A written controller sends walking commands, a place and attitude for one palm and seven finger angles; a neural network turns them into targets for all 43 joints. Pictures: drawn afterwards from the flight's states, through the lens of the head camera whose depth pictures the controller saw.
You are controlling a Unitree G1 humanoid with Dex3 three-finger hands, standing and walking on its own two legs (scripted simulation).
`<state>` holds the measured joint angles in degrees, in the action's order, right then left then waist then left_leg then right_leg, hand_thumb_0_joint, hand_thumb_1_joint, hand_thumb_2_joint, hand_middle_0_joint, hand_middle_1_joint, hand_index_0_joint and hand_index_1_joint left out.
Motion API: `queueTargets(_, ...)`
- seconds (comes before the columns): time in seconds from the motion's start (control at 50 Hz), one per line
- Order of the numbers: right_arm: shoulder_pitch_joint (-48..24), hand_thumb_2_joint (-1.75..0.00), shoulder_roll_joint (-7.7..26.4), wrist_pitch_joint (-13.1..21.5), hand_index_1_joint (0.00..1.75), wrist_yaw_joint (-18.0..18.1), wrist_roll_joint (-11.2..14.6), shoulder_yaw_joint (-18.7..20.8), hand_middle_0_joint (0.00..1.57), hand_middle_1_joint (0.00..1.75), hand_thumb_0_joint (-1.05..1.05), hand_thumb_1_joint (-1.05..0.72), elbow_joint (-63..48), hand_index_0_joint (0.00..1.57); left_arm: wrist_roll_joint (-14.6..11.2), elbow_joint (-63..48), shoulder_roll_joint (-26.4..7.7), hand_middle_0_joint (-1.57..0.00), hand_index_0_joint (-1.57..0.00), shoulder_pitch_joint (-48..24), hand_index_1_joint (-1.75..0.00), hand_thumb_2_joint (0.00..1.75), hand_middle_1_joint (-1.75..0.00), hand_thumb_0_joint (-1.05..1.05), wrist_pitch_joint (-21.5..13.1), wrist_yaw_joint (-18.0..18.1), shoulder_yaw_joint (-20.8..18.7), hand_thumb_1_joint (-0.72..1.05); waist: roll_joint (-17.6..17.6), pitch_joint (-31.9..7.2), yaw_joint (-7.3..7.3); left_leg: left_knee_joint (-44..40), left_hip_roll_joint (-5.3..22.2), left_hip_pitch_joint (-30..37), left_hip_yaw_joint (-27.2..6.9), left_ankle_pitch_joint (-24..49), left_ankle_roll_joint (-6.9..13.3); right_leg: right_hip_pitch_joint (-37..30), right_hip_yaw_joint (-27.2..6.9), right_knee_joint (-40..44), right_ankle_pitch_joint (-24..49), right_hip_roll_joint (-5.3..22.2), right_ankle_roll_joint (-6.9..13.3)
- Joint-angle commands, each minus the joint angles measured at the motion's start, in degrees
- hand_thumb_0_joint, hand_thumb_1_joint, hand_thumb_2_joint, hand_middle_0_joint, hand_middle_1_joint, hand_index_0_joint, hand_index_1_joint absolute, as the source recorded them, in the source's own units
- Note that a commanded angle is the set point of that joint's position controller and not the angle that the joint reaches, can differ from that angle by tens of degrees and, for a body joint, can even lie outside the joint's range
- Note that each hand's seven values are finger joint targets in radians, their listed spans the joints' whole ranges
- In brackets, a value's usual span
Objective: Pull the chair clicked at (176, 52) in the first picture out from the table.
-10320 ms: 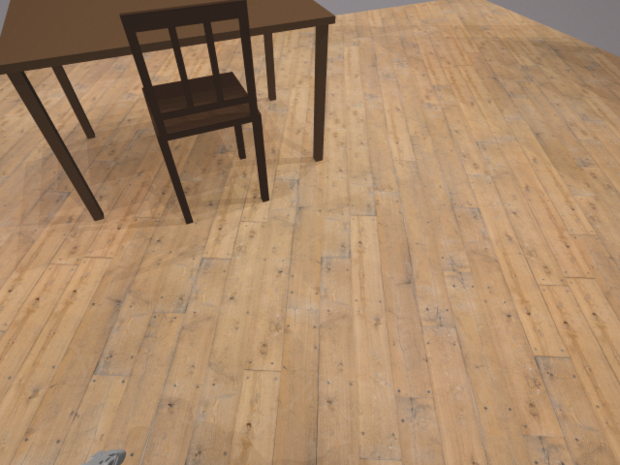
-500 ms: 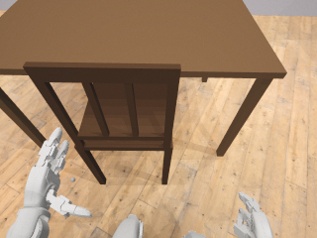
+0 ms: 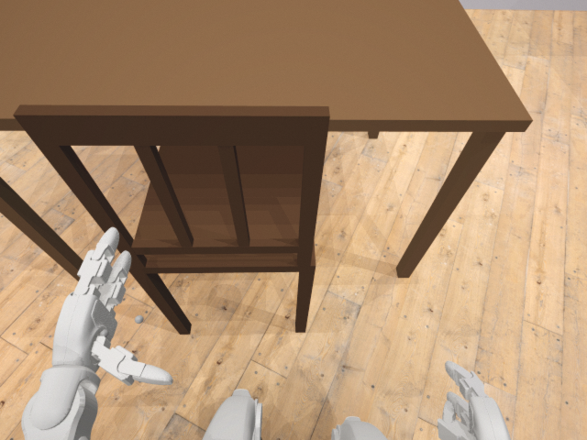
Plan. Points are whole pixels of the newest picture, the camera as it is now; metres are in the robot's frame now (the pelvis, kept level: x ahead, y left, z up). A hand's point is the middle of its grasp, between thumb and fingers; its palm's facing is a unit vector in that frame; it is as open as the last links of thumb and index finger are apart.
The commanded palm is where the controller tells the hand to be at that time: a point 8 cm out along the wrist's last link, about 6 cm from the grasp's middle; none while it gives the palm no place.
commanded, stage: aim the fingers beside a spindle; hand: left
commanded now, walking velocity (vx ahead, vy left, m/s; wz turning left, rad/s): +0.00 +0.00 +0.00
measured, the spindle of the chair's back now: (169, 201) +0.47 +0.22 +0.00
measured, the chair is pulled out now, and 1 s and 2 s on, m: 0.00 0.00 0.00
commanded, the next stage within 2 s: none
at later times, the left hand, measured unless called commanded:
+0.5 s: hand (156, 298) +0.30 +0.19 +0.02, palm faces +0.04 -1.00 -0.04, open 17.0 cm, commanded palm +0.27 +0.25 +0.02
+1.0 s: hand (177, 284) +0.33 +0.18 -0.01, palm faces +0.03 -1.00 -0.04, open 17.0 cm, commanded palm +0.30 +0.24 +0.00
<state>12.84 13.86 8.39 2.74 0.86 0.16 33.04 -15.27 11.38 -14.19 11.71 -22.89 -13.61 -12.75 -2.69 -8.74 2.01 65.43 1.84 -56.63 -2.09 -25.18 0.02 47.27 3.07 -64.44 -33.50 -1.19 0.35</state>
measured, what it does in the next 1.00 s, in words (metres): stands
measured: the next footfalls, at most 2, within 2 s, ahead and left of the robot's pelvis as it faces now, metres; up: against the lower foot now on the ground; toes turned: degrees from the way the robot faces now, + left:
none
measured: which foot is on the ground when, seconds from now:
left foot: down 0.00-1.00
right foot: down 0.00-1.00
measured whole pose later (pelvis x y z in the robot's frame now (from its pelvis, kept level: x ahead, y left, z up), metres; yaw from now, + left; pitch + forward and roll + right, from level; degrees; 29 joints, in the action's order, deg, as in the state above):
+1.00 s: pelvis -0.01 +0.01 -0.03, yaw -1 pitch +21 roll -3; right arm 11.5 13.7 2.6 1.4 -0.2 -0.5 33.1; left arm -10.5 23.9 -13.4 -5.8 -24.8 -7.5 -11.1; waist -2.2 -9.6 3.0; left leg 73.0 2.1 -67.6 -1.5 -26.8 0.5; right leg 58.6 2.4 -72.8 -35.5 -1.3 -0.1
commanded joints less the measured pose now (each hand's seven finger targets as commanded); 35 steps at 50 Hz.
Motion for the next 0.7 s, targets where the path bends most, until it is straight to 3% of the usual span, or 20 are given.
queueTargets(0.0, -1.68, -0.9, 7.9, 3.37, 0.3, 0.69, -0.03, 2.82, 0.2, 0.3, 0.0, -0.9, -8.1, 0.2, -0.61, -13.64, -7.74, -0.06, -0.06, -8.58, -0.08, 0.3, -0.08, 0.0, -6.14, 0.52, -2.42, -0.5, -1.12, -14.69, 0.53, -6.8, -0.53, 17.42, -0.38, 11.47, 1.84, 0.61, -0.11, 9.28, 15.04, -0.36, 0.33)
queueTargets(0.06, -1.71, -0.9, 8.03, 3.21, 0.3, 0.67, -0.27, 2.81, 0.2, 0.3, 0.0, -0.9, -7.49, 0.2, 0.06, -13.1, -9.37, -0.06, -0.06, -9.93, -0.08, 0.3, -0.08, 0.0, -7.49, 1.92, -4.0, -0.5, -1.12, -15.09, 0.28, -6.46, -0.3, 16.86, -0.8, 11.05, 1.71, 1.78, 0.16, 8.24, 13.77, -0.52, 0.54)
queueTargets(0.1, -1.91, -0.9, 7.74, 2.95, 0.3, 0.32, -0.29, 2.72, 0.2, 0.3, 0.0, -0.9, -7.83, 0.2, 0.4, -12.06, -7.5, -0.06, -0.06, -9.49, -0.08, 0.3, -0.08, 0.0, -7.35, 2.28, -2.41, -0.5, -1.99, -15.29, 0.18, -6.57, -0.43, 17.07, -0.77, 10.52, 1.54, 2.38, 0.32, 7.98, 13.18, -0.35, 0.59)
queueTargets(0.18, -1.9, -0.9, 8.38, 1.83, 0.3, 0.35, -0.15, 2.73, 0.2, 0.3, 0.0, -0.9, -7.89, 0.2, 0.81, -8.28, -7.52, -0.06, -0.06, -11.14, -0.08, 0.3, -0.08, 0.0, -5.76, 2.13, -2.27, -0.5, 0.07, -15.08, 0.58, -6.33, -0.34, 15.24, -0.8, 8.21, 1.65, 3.46, 0.2, 7.92, 11.51, -0.55, 0.48)
queueTargets(0.3, -1.67, -0.9, 8.35, 1.02, 0.3, 0.43, -0.16, 2.68, 0.2, 0.3, 0.0, -0.9, -8.26, 0.2, 0.81, -9.01, -8.6, -0.06, -0.06, -14.64, -0.08, 0.3, -0.08, 0.0, -5.23, 2.4, -2.95, -0.5, -1.37, -17.82, -0.03, -5.84, -0.25, 16.2, -0.8, 9.78, 1.51, 2.84, 0.05, 7.2, 12.84, -0.47, 0.71)
queueTargets(0.32, -1.78, -0.9, 8.1, 0.95, 0.3, 0.32, -0.28, 2.59, 0.2, 0.3, 0.0, -0.9, -8.42, 0.2, 0.91, -9.38, -7.36, -0.06, -0.06, -14.88, -0.08, 0.3, -0.08, 0.0, -5.37, 2.58, -1.67, -0.5, -1.7, -18.32, 0.2, -5.63, -0.33, 16.59, -0.68, 10.07, 1.57, 3.07, 0.09, 7.13, 13.05, -0.45, 0.62)
queueTargets(0.36, -1.69, -0.9, 8.18, 0.85, 0.3, 0.25, -0.46, 2.54, 0.2, 0.3, 0.0, -0.9, -8.05, 0.2, 1.29, -9.54, -7.97, -0.06, -0.06, -15.92, -0.08, 0.3, -0.08, 0.0, -5.96, 3.3, -1.88, -0.5, -2.26, -18.0, 0.41, -5.38, -0.09, 16.87, -1.17, 10.58, 1.49, 4.37, 0.34, 6.53, 12.85, -0.63, 0.76)
queueTargets(0.48, -1.48, -0.9, 8.45, -0.38, 0.3, -0.14, -0.51, 2.67, 0.2, 0.3, 0.0, -0.9, -7.77, 0.2, 1.78, -4.59, -7.77, -0.06, -0.06, -15.78, -0.08, 0.3, -0.08, 0.0, -5.88, 3.81, -2.56, -0.5, 0.26, -16.62, 0.41, -4.57, -0.25, 13.68, -0.89, 9.03, 1.41, 5.1, 0.18, 5.87, 12.39, -0.67, 0.72)
queueTargets(0.6, -1.2, -0.9, 8.57, -1.12, 0.3, -0.26, -0.52, 2.76, 0.2, 0.3, 0.0, -0.9, -7.87, 0.2, 2.18, -5.29, -7.17, -0.06, -0.06, -20.21, -0.08, 0.3, -0.08, 0.0, -6.14, 3.76, -0.85, -0.5, -1.6, -18.39, 0.94, -3.79, -0.1, 14.68, -1.13, 9.11, 1.32, 6.76, 0.18, 5.02, 11.94, -0.59, 0.82)
queueTargets(0.68, -1.37, -0.9, 8.53, -1.25, 0.3, -0.13, -0.78, 2.82, 0.2, 0.3, 0.0, -0.9, -7.35, 0.2, 2.43, -6.16, -8.22, -0.06, -0.06, -22.65, -0.08, 0.3, -0.08, 0.0, -7.53, 4.71, -1.72, -0.5, -2.52, -19.94, 0.98, -2.99, 0.01, 15.42, -1.25, 9.89, 1.3, 7.8, 0.06, 4.32, 12.04, -0.65, 0.9)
